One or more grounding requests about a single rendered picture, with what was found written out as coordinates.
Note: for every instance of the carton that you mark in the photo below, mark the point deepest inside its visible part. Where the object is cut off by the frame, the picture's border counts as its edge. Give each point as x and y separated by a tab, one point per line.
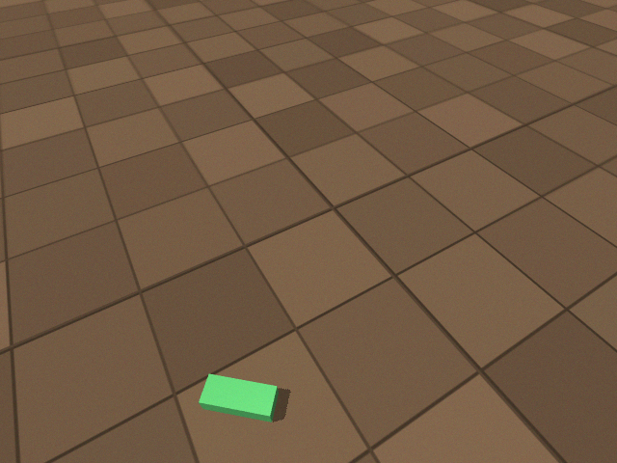
239	397

